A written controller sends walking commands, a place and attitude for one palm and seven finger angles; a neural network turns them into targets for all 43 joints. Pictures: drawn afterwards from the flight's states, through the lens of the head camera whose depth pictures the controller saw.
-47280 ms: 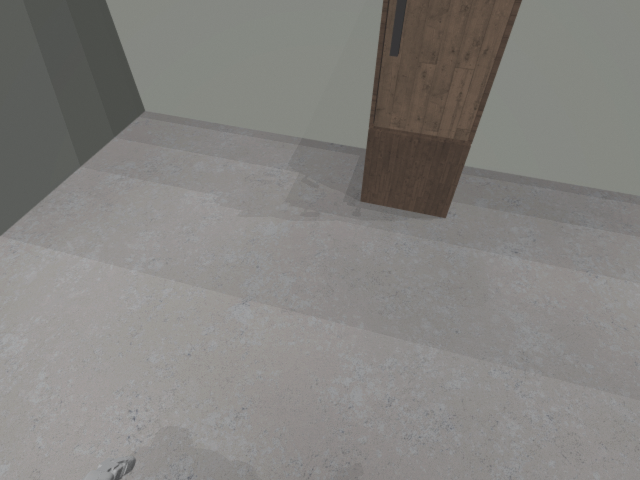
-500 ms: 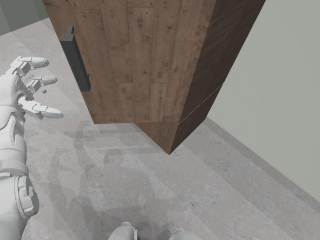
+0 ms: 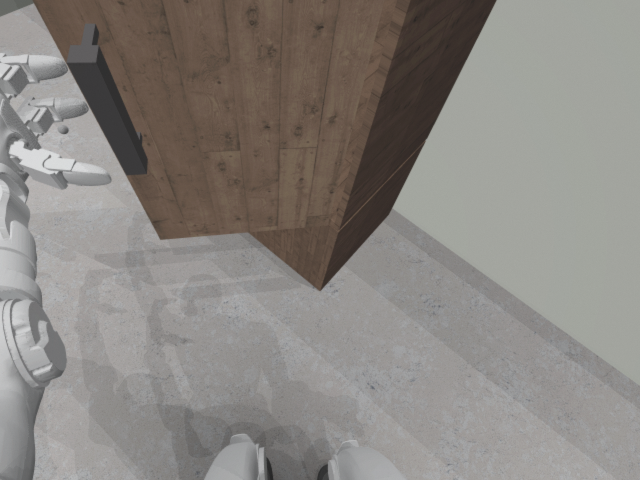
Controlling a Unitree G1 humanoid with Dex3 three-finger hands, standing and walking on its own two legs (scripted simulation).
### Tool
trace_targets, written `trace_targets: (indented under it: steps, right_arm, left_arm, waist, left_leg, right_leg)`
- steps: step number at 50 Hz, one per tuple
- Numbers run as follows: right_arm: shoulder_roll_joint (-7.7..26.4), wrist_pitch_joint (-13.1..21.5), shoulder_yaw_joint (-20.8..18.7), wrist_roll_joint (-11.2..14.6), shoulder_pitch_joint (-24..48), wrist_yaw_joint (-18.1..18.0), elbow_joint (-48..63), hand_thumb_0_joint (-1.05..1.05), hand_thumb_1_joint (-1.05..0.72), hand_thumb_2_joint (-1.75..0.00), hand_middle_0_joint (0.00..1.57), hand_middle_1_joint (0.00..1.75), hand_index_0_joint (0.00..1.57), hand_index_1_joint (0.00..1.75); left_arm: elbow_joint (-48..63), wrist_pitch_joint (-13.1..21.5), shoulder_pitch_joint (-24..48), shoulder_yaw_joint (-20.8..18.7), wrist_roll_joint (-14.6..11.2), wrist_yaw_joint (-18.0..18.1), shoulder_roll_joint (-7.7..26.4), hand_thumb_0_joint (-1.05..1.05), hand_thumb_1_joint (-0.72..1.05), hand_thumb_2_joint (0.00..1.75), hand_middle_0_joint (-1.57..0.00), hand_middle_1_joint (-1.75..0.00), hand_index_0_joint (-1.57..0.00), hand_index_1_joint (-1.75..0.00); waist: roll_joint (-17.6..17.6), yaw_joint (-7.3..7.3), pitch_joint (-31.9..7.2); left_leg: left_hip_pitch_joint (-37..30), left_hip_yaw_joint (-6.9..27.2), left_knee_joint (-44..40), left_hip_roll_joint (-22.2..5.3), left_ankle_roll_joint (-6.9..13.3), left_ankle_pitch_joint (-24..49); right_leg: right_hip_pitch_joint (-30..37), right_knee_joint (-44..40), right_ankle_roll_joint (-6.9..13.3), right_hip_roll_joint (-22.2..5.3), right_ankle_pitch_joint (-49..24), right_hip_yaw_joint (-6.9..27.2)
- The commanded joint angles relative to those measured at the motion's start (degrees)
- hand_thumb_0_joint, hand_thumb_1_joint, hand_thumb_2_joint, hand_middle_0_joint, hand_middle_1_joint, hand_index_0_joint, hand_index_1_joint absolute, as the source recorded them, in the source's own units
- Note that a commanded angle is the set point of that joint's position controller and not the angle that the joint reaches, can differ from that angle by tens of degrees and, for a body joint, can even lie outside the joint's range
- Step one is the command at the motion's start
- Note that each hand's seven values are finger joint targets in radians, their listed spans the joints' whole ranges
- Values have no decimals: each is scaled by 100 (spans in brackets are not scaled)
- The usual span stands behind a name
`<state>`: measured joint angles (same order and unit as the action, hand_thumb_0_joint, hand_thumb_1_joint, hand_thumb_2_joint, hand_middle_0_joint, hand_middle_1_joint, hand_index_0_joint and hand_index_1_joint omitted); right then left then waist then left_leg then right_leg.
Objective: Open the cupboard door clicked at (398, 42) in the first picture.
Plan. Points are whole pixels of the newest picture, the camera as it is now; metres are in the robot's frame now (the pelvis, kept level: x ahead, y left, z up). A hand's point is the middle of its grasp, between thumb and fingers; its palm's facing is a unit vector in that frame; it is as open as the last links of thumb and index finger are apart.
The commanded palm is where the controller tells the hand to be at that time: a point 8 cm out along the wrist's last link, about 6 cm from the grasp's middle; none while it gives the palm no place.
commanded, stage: move the hooked fingers beside the handle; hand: left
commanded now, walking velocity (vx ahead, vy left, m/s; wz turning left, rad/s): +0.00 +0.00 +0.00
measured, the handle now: (116, 106) +0.55 +0.21 +0.09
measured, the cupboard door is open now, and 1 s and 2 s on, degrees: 49 49 48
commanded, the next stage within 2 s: slide the fingers in behind the handle in 0.86 s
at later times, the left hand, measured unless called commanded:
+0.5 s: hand (70, 134) +0.50 +0.25 +0.09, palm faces +0.09 -1.00 -0.01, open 14.0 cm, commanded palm +0.47 +0.30 +0.09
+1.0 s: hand (61, 138) +0.50 +0.27 +0.09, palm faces +0.08 -1.00 -0.01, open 13.9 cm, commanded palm +0.48 +0.31 +0.09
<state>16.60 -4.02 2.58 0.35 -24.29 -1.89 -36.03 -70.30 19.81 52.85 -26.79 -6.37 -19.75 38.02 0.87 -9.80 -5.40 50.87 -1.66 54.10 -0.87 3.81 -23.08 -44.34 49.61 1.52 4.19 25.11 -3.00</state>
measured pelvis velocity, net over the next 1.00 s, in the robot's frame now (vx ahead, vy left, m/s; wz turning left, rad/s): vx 0.00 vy -0.01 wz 0.00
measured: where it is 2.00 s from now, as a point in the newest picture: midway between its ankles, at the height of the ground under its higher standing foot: outside the picture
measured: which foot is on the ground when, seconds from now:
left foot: down 0.00-1.00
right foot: down 0.00-1.00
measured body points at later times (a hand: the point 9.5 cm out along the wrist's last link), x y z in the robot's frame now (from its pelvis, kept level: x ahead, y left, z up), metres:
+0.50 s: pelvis +0.01 +0.00 +0.00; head +0.13 +0.03 +0.43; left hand +0.49 +0.31 +0.10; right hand +0.01 -0.28 -0.10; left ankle +0.02 +0.07 -0.68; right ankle -0.02 -0.11 -0.68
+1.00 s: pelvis +0.00 -0.01 +0.00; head +0.13 +0.03 +0.43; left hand +0.49 +0.32 +0.09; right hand +0.00 -0.29 -0.10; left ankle +0.02 +0.07 -0.68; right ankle -0.02 -0.11 -0.68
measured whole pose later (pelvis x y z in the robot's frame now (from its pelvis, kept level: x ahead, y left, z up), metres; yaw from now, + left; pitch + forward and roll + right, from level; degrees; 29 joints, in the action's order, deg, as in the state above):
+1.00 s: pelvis +0.00 -0.01 +0.00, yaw +0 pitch +21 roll -4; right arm 17.1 -5.1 2.8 0.7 -24.0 -2.2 -34.9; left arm -71.0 18.7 52.4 -27.4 -6.8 -22.1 41.0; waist 0.7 -10.1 -5.4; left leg 53.0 -0.9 55.7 -1.6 3.2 -23.9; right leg -46.1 50.4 2.1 5.1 25.6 -3.6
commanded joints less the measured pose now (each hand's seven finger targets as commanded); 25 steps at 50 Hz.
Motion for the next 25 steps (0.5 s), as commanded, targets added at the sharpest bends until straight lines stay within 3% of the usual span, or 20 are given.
trace_targets:
  steps: [1, 6, 7, 9, 14, 15, 18, 19, 21, 24, 25]
  right_arm:
    - [1158, 25, -410, -22, -991, -94, 317, 0, -90, -90, 20, 30, 20, 30]
    - [1135, -51, -421, -28, -984, -66, 389, 0, -90, -90, 20, 30, 20, 30]
    - [1147, -48, -439, -42, -979, -49, 398, 0, -90, -90, 20, 30, 20, 30]
    - [1163, -51, -458, -30, -977, -57, 401, 0, -90, -90, 20, 30, 20, 30]
    - [1112, -97, -444, -10, -954, -46, 323, 0, -90, -90, 20, 30, 20, 30]
    - [1121, -104, -440, -6, -959, -52, 300, 0, -90, -90, 20, 30, 20, 30]
    - [1118, -116, -435, 3, -961, -70, 322, 0, -90, -90, 20, 30, 20, 30]
    - [1096, -132, -420, 14, -945, -65, 324, 0, -90, -90, 20, 30, 20, 30]
    - [1059, -112, -418, -11, -936, -46, 316, 0, -90, -90, 20, 30, 20, 30]
    - [1112, -97, -466, -22, -921, -46, 362, 0, -90, -90, 20, 30, 20, 30]
    - [1086, -102, -454, -4, -889, -38, 392, 0, -90, -90, 20, 30, 20, 30]
  left_arm:
    - [971, 263, 2072, -262, -78, 17, 1771, 0, -50, 30, -30, -120, -30, -120]
    - [1310, 364, 2197, -224, -79, 51, 1728, 0, -50, 30, -30, -120, -30, -120]
    - [1483, 415, 2190, -313, -81, 55, 1816, 0, -50, 30, -30, -120, -30, -120]
    - [1450, 439, 2056, -383, -93, 61, 1880, 0, -50, 30, -30, -120, -30, -120]
    - [1437, 418, 2182, -142, -111, 49, 1546, 0, -50, 30, -30, -120, -30, -120]
    - [1410, 385, 2275, -125, -104, 52, 1565, 0, -50, 30, -30, -120, -30, -120]
    - [1313, 315, 2051, -164, -101, 45, 1615, 0, -50, 30, -30, -120, -30, -120]
    - [1304, 287, 2130, 42, -106, 39, 1374, 0, -50, 30, -30, -120, -30, -120]
    - [1467, 327, 2323, 119, -145, 60, 1211, 0, -50, 30, -30, -120, -30, -120]
    - [1550, 387, 1964, -259, -171, 121, 1595, 0, -50, 30, -30, -120, -30, -120]
    - [1599, 391, 1904, -167, -179, 127, 1471, 0, -50, 30, -30, -120, -30, -120]
  waist:
    - [766, 118, -2581]
    - [937, 97, -2576]
    - [1101, 153, -2821]
    - [977, 140, -2793]
    - [1164, 74, -2651]
    - [1055, 13, -2547]
    - [1023, 93, -2571]
    - [1039, 26, -2500]
    - [1198, 20, -2478]
    - [923, 168, -2788]
    - [892, 151, -2834]
  left_leg:
    - [-2826, 672, -435, -166, -202, 2614]
    - [-2973, 675, -409, -197, -225, 2766]
    - [-3144, 683, -405, -203, -251, 2895]
    - [-3081, 683, -401, -212, -245, 2877]
    - [-3220, 719, -405, -213, -255, 2794]
    - [-3161, 727, -415, -220, -242, 2729]
    - [-3112, 704, -416, -205, -236, 2862]
    - [-3145, 718, -421, -205, -245, 2839]
    - [-3255, 731, -394, -202, -252, 2913]
    - [-3231, 715, -398, -200, -245, 2997]
    - [-3194, 674, -392, -186, -232, 3019]
  right_leg:
    - [121, -490, -14, 17, -1848, 159]
    - [22, -456, -13, 44, -1898, 137]
    - [34, -448, -21, 53, -1932, 131]
    - [92, -456, -15, 60, -1951, 138]
    - [-129, -496, -18, 71, -1801, 116]
    - [-133, -518, -21, 69, -1794, 112]
    - [-10, -506, -14, 59, -1936, 123]
    - [-119, -511, -19, 52, -1884, 106]
    - [-191, -498, 0, 57, -1869, 93]
    - [136, -489, -6, 63, -2036, 123]
    - [199, -479, -24, 60, -2123, 135]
